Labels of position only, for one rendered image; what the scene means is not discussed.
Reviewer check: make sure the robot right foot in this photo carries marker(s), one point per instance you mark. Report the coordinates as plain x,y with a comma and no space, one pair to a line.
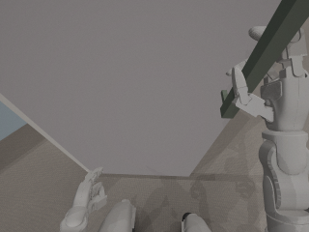
185,215

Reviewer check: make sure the handle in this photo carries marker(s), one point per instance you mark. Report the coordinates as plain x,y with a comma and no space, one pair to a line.
284,24

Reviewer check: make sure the fridge door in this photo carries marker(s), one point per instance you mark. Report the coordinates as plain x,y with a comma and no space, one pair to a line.
133,86

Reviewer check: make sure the right robot forearm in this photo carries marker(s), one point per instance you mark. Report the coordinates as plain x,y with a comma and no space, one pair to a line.
285,161

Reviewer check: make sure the left robot forearm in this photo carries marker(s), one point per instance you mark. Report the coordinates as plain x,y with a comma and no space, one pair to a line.
76,220

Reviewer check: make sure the robot right hand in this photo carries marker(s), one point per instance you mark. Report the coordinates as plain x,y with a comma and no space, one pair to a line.
287,92

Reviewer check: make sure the robot right thigh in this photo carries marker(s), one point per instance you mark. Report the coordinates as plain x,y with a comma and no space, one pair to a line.
194,224

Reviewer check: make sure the robot left hand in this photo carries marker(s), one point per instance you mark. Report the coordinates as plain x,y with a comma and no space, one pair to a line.
85,195

